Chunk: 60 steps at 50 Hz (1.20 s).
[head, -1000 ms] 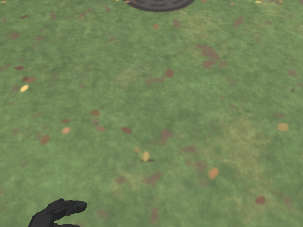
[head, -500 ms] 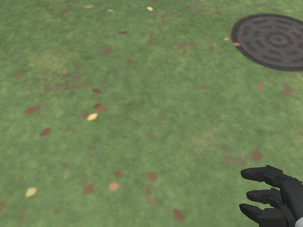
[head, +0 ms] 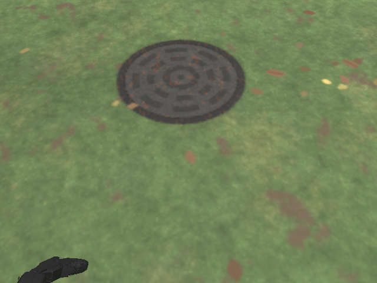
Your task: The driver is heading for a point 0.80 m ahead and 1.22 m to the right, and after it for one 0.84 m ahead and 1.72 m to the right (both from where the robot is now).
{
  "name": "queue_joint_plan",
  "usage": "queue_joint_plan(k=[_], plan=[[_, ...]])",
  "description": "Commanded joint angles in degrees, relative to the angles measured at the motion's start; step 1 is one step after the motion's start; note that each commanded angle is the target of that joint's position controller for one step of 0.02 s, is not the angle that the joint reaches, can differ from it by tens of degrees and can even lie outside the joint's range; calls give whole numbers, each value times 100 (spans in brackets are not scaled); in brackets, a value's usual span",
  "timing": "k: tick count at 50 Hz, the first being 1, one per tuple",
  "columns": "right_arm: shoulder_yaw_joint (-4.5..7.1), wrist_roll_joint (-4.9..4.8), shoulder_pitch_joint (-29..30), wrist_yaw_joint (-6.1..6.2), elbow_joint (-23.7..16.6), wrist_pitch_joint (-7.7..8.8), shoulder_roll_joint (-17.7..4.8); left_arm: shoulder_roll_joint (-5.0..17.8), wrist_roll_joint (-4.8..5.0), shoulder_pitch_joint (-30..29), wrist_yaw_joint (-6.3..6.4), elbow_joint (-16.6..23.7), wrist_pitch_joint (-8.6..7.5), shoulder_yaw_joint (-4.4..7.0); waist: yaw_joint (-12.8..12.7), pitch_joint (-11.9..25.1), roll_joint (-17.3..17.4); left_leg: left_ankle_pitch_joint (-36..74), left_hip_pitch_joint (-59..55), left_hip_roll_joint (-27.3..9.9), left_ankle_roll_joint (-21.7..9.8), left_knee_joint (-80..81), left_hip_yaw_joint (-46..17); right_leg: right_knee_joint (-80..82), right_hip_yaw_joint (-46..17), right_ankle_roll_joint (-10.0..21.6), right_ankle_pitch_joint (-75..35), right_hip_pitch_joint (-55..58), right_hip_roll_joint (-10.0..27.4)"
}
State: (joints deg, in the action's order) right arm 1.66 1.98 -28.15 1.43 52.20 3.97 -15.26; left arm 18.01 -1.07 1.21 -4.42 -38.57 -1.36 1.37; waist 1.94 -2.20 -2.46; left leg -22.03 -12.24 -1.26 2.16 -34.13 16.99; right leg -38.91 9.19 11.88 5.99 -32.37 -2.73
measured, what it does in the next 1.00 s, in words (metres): walks ahead, turning right: left foot, then right foot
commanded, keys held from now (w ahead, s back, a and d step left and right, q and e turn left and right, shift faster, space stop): w+e+shift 0.82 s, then e+shift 0.18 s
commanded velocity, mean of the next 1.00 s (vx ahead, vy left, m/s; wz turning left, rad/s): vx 0.94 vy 0.00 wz -0.98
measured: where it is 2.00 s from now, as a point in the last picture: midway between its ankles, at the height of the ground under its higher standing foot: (282, 158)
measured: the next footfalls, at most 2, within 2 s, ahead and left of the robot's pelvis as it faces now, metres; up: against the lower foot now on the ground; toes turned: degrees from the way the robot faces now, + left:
left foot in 0.42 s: +0.62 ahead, +0.08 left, +0.00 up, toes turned -28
right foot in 0.88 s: +0.84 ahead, -0.31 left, +0.00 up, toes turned -54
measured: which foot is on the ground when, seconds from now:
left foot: down 0.00-0.00, up 0.02-0.40, down 0.42-0.88, up 0.90-1.00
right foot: down 0.00-0.42, up 0.44-0.86, down 0.88-1.00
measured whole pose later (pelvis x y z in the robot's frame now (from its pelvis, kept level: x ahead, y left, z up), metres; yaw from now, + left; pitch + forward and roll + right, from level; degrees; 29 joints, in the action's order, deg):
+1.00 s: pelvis +0.79 -0.24 +0.01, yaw -59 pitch +0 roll -1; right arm 0.7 0.0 -14.8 1.7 40.2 5.5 -13.1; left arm 18.7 0.8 13.0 -1.7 -40.9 -1.0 3.5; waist 1.1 -5.9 -1.4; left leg -25.2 22.7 -2.4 4.3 -84.0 -4.9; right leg -35.2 2.4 11.7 13.4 -21.5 -12.6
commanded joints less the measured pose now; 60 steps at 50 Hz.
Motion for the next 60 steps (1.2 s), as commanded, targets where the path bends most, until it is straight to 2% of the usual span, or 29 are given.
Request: queue_joint_plan(k=[1, 2, 3, 4, 6, 8, 11, 17, 19, 20, 21, 22, 23, 25, 30, 37, 40, 42, 43, 44, 45, 46, 47, 48, 49, 52, 54, 56, 60], plan=[[57, 186, 1076, -86, -998, 72, -381, 1538, 72, 2702, 318, -733, 138, 582, -1069, 626, -1183, -702, 4694, 233, -193, -6013, -641, -124, -2263, 661, -646, 4591, 692], [38, 2, 901, -101, -1677, 203, -633, 1962, -22, 2462, 328, -422, 198, 688, -817, 1901, -1295, -689, 6129, 415, -132, -6610, -1918, 1424, -5035, 1746, 955, 5816, 1561], [28, 65, 1356, -97, -1697, 340, -909, 1624, -9, 2327, 375, -306, 196, 668, -881, 1329, -172, -183, 6489, 54, -183, -6054, -2265, 2429, -5655, 1515, 2048, 5264, 1758], [27, 51, 1502, -104, -1654, 384, -978, 1287, -5, 2122, 416, -375, 157, 591, -587, 478, 474, 213, 6298, -174, -182, -5362, -2253, 2649, -5306, 1243, 1943, 4236, 1618], [-30, 212, 1494, -89, -1604, 220, -841, 1059, 18, 1809, 465, -390, -22, 500, -83, -48, 909, 122, 5447, -469, -1, -4517, -2264, 2618, -4310, 1028, 771, 2643, 1133], [-68, 257, 1552, -115, -1659, -30, -698, 875, 65, 1744, 443, -415, -181, 416, 132, -229, 863, -89, 4874, -654, 198, -3649, -2145, 2763, -3671, 960, 368, 1546, 741], [-190, 142, 2631, -216, -2131, -74, -423, 928, 68, 1761, 405, -388, -304, 461, -123, -468, 583, 1289, 4314, -601, 274, -1873, -1812, 2980, -3055, 715, -123, 780, 209], [-135, -69, 2983, -215, -2277, -13, -634, 1123, 134, 2095, 377, -453, -287, 600, -503, 75, 29, 2577, 3144, -28, -9, 277, -1855, 2267, -3245, 36, -1952, 2102, 325], [85, -89, 1811, -93, -1960, 21, -1112, 1417, 54, 1917, 386, -416, -274, 656, 128, 857, 74, 1508, 1862, 250, -107, 291, -1844, 723, -3222, -230, -3260, 2471, 257], [210, -73, 587, 9, -1681, 41, -1344, 1417, 22, 1585, 356, -350, -309, 643, 857, 1369, 153, 1100, 540, 49, -176, 223, -1863, -722, -3017, -367, -3074, 1897, 50], [352, 97, -621, 135, -1485, 76, -1720, 606, -5, 1486, 371, -176, -383, 423, 1176, 2059, 1012, -1007, -770, -1252, -300, 370, -3199, -2752, -2581, -381, -361, 893, -312], [409, 257, 48, 96, -1616, 57, -2116, -41, 289, 2232, 358, 209, -369, 202, 227, 2594, 2953, -2438, -1353, -2731, -810, 1929, -6765, -4091, -1925, -558, 2426, -669, -760], [404, 192, 876, 53, -1767, 5, -1588, 440, 106, 1943, 424, 22, -242, 188, 191, 1755, 1860, -3454, -475, -2502, -1007, 2188, -6900, -4431, -1705, -487, 1713, -1322, -152], [222, 125, 1208, -1, -1653, -30, -847, 694, -65, 1291, 279, 21, -108, 267, 154, 631, 521, -1605, 909, -1926, -863, 2013, -4714, -3911, -1454, -559, 1074, -1145, 361], [147, -78, 731, -145, -980, 222, -587, 206, -114, 651, -10, 509, 183, 93, -140, -44, 695, 936, 1766, -1512, -575, 2441, -2375, -3564, -1321, -690, 523, -1341, 838], [187, -13, 349, -119, -575, 321, -834, 164, -69, -701, -184, 957, 173, -51, -101, -700, 401, 3833, 1563, -1011, -216, 2824, -251, -1122, -193, -411, -692, -838, 528], [243, -33, 21, 16, -520, 194, -1171, 241, -60, -538, -126, 817, 133, -27, -306, -270, 706, 7823, 800, -1102, -59, 1788, 6, -532, 414, -123, -250, 108, -120], [336, -20, 319, 112, -625, -1, -1482, 574, -78, 865, -15, 393, 93, 134, -1096, 443, 885, 8993, 876, -1363, -123, -184, -136, -317, 253, 87, 270, 1609, -457], [343, -41, 585, 83, -766, -58, -1492, 797, -93, 2114, 99, -31, 17, 288, -1557, 918, 784, 8300, 1586, -1390, -184, -1886, -290, 232, -181, 296, 24, 3073, -492], [319, -47, 615, -38, -788, -54, -1209, 918, -54, 2329, 306, -264, -6, 428, -1373, 867, 103, 3220, 2972, -677, -125, -3792, -334, 768, -896, 389, -262, 4209, -132], [186, 62, 296, -64, -1183, -28, -573, 1634, -52, 2019, 365, -103, 55, 568, -637, 982, -923, -1289, 4992, 121, 125, -6041, -584, -125, -2941, 879, -4420, 5342, 1293], [192, -94, 570, -26, -1667, 26, -896, 1809, -48, 2340, 376, 130, 136, 706, -964, 2425, -218, -915, 5868, 174, 216, -6692, -1814, 753, -4519, 1874, -3966, 6288, 1912], [123, -110, 989, -27, -1744, 118, -933, 1649, 27, 2104, 447, 137, 149, 701, -819, 1904, 451, -438, 5992, -93, 160, -6070, -2112, 1444, -4611, 1665, -3238, 5559, 1869], [206, -294, 1497, 71, -2075, 425, -1030, 1336, 316, 1426, 335, 521, -112, 649, -572, 1390, 907, -575, 5911, 152, 158, -5580, -2599, 2011, -4975, 1585, -1886, 4728, 1609], [250, -293, 1455, 126, -1925, 450, -1060, 1090, 373, 964, 301, 522, -239, 564, -137, 874, 1389, -412, 5712, -138, 239, -5104, -2655, 2169, -4568, 1325, -1755, 3855, 1446], [374, -135, 1392, 128, -1941, 259, -1066, 728, 330, 443, 386, 573, -282, 482, 324, 50, 1063, -213, 4673, -337, 419, -3295, -2437, 2240, -3307, 880, -2912, 1690, 737], [233, -16, 2029, 108, -2185, 255, -534, 797, 326, 553, 552, 467, -138, 544, 130, 44, 741, 471, 4152, 93, 453, -1837, -1981, 1836, -2649, 484, -3619, 915, -4], [164, -85, 2226, 43, -2211, 251, -293, 869, 355, 921, 702, 307, 117, 625, -150, 658, 377, 1891, 3110, 690, 420, -447, -1709, 1408, -2434, -93, -3188, 686, -426], [350, -281, 2516, -37, -2366, 183, -612, 545, 367, 1058, 752, 229, 288, 563, -174, 779, -356, 2849, 2335, 863, 353, 807, -2151, 644, -3226, -664, -1171, 952, -485]])
Keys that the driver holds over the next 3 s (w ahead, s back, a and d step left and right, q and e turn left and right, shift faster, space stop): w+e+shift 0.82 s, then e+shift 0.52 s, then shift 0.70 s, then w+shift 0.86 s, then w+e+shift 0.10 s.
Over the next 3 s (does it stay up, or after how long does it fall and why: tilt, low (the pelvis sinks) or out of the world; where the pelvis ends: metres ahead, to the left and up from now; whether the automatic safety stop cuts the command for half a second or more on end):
stays up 0.98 -0.92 0.04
